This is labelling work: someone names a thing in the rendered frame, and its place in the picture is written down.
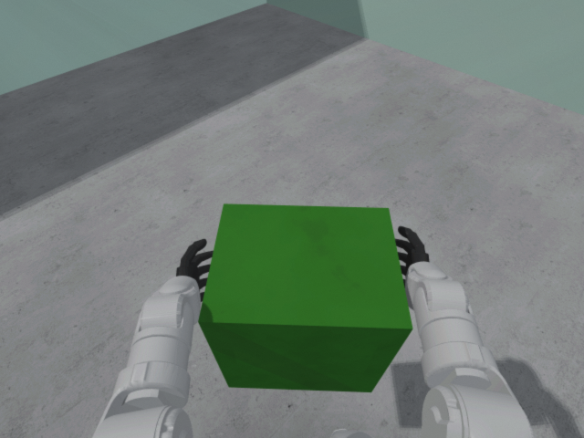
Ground right robot upper arm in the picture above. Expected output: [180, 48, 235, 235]
[421, 382, 532, 438]

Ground carton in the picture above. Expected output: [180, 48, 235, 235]
[198, 203, 413, 392]

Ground right robot forearm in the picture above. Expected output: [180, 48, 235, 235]
[405, 262, 534, 438]

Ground right robot hand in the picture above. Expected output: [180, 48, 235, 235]
[395, 226, 429, 287]

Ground left robot forearm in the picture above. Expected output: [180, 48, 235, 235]
[92, 276, 201, 438]

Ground left robot upper arm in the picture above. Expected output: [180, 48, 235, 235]
[93, 405, 193, 438]

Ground left robot hand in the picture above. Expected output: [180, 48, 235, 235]
[176, 239, 214, 302]

